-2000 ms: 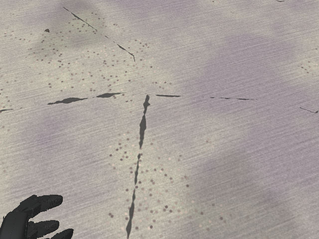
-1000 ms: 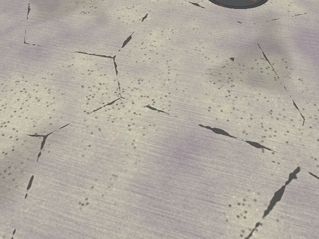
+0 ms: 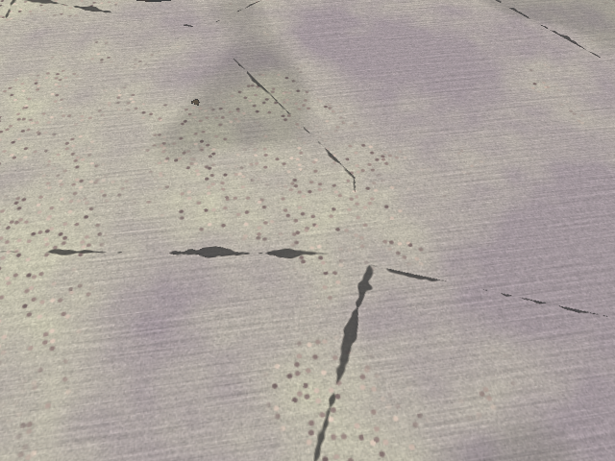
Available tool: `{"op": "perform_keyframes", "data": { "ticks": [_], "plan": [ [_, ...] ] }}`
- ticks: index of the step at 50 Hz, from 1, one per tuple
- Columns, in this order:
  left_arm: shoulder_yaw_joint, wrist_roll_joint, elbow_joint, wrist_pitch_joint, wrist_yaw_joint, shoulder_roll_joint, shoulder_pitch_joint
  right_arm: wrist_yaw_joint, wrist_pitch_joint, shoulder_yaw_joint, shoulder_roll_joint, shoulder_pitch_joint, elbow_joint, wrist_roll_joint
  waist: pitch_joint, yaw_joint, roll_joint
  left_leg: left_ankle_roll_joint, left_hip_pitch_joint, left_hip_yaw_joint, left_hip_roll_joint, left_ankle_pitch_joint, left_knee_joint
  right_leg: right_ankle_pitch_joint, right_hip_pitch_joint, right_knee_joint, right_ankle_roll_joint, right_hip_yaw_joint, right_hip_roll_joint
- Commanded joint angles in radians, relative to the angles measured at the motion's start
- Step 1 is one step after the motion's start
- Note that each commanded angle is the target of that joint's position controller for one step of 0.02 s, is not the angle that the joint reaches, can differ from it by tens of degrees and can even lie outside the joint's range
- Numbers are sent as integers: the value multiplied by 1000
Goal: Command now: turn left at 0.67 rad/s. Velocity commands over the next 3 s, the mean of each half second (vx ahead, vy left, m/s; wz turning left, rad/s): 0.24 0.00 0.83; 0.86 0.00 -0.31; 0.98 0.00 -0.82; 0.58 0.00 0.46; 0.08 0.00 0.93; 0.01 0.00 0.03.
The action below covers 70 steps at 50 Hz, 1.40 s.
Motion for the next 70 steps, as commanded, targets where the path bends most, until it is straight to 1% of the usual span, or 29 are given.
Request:
{"op": "perform_keyframes", "data": {
  "ticks": [1,6,7,8,9,10,13,15,22,23,26,28,31,32,33,34,36,40,48,50,52,53,54,55,56,58,62,66,70],
  "plan": [
    [64,-5,-53,-2,2,192,4,16,-16,-17,-71,-62,-112,3,-93,50,-109,18,-52,29,10,-16,-63,472,152,-104,-183,157,-336],
    [78,-50,-51,1,-16,209,-12,37,1,-40,-88,12,-128,13,-150,-12,-123,110,159,105,-59,144,-363,537,144,95,-64,33,-329],
    [75,-52,-30,-3,-25,185,33,20,-2,-65,-142,79,-112,5,-165,-38,-29,162,312,40,-76,359,-474,441,40,259,6,-19,-257],
    [61,-9,-75,-13,-27,138,-11,-3,-11,-108,-300,147,-120,-2,-171,-46,261,285,544,-330,151,935,-491,-79,-309,595,105,-61,-119],
    [50,5,-130,-22,-23,127,-95,12,-40,-103,-338,123,-150,-47,-269,-50,314,497,564,-618,303,1011,-524,-448,-495,810,141,148,26],
    [61,-4,-116,-22,-21,175,-113,28,-67,-89,-283,99,-152,-44,-270,-67,136,491,573,-529,284,942,-545,-433,-534,880,129,254,0],
    [72,-20,-92,-46,-24,203,-63,5,-81,-62,-187,51,-124,35,-175,6,38,356,520,-433,135,232,-626,-154,-563,680,79,300,-50],
    [71,-32,-83,-65,-46,194,-80,-5,-88,-51,-181,58,-137,21,-118,-1,73,353,485,-494,107,-129,-719,-35,-556,575,77,300,-21],
    [53,-41,-79,-137,-64,152,-151,-29,-112,-50,-210,112,-119,10,-39,-23,145,325,331,-462,32,-52,-713,104,-404,212,132,293,48],
    [30,54,-44,-72,-79,142,-95,19,-93,-63,-257,148,-81,-58,-55,-42,198,302,304,-437,-30,-88,-689,71,-369,262,145,216,44],
    [19,29,-61,-51,-86,141,-123,55,-101,-38,-179,173,-68,-46,-6,-68,200,297,242,-423,-5,-75,-710,85,-305,187,136,171,5],
    [19,20,-69,-61,-85,163,-122,51,-119,-36,-191,161,-61,-46,10,-59,196,293,251,-453,52,-68,-738,78,-256,152,88,159,-21],
    [39,20,-4,-76,-71,211,118,30,-135,-28,-186,99,-48,-51,-23,85,122,266,232,-366,57,271,-577,-10,1,74,8,129,11],
    [58,24,67,-88,-58,262,352,26,-139,-15,-147,78,-50,-59,-129,191,-36,242,142,-240,-31,478,-212,-142,238,41,-24,244,-31],
    [83,26,95,-91,-54,393,501,26,-154,4,-84,68,-115,-39,-211,208,-387,173,-133,-96,-183,184,155,-587,416,-188,-111,785,-244],
    [65,8,85,-85,-75,327,402,25,-160,14,-83,50,-123,-58,-107,131,-333,165,-343,-139,-215,-25,272,-662,383,-325,-151,1123,-296],
    [45,2,60,-89,-84,227,302,34,-165,14,-133,0,-89,-78,-40,83,-60,164,-351,-137,-94,140,309,-468,271,-229,-175,879,-253],
    [22,-17,122,-108,-58,171,379,52,-151,44,-91,-75,-112,-104,18,57,-125,97,-280,-94,-48,190,135,-176,139,-289,-182,678,-115],
    [42,-26,175,-106,-39,203,491,65,-156,91,-46,-398,-219,-64,39,144,-117,57,-136,16,-127,391,-295,483,104,-277,-177,611,-87],
    [44,-31,173,-107,-33,218,448,52,-160,83,-66,-344,-209,-57,-7,94,-109,79,47,8,-155,396,-379,700,93,-202,-137,590,-87],
    [53,-30,169,-117,-39,269,404,20,-162,46,-141,-90,-134,-52,-176,-36,-92,112,429,2,-181,311,-387,944,29,96,-85,558,-54],
    [57,-28,153,-128,-46,276,352,-4,-164,20,-189,110,-81,-55,-264,-141,-84,132,676,-70,-95,241,-372,817,-107,326,-67,550,-10],
    [31,-20,121,-142,-46,163,329,-29,-163,-11,-266,318,-48,-82,-402,-195,70,160,881,-316,156,-155,-409,288,-237,644,-76,469,59],
    [6,-65,66,-128,-43,87,400,-25,-155,-15,-300,245,-56,-98,-491,-90,326,232,938,-843,381,-446,-624,-208,-450,889,-61,368,127],
    [11,-37,86,-107,-37,157,357,-20,-146,-14,-217,126,-68,-86,-322,-64,209,247,781,-820,331,-491,-662,-100,-541,931,-69,329,32],
    [15,-5,88,-83,-58,155,257,-10,-150,13,-93,74,-45,-83,-113,-43,23,241,543,-515,258,-155,-672,-16,-537,886,-58,292,-41],
    [-6,14,6,-31,-99,80,129,7,-189,27,-43,122,49,-50,19,14,70,200,385,-204,208,138,-756,-8,-594,844,-38,273,-123],
    [-28,8,-95,-26,-128,84,-10,13,-212,25,-57,67,74,-48,65,67,67,155,302,93,137,429,-816,192,-583,687,-34,214,-120],
    [-44,8,-132,-35,-151,95,-135,7,-219,12,-133,140,112,-48,89,46,1,125,343,258,93,907,-813,317,-372,363,-94,27,-24]
  ]
}}
Next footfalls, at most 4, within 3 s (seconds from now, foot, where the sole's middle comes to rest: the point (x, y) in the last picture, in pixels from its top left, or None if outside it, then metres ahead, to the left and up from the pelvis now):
0.14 left None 0.03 0.14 -0.77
0.64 right None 0.31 0.02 -0.77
1.06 left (166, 377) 0.65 0.33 -0.77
1.50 right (275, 231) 1.06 0.09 -0.78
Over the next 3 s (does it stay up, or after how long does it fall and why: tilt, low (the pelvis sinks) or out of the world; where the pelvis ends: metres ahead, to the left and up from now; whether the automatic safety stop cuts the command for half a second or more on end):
stays up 1.42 0.06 0.00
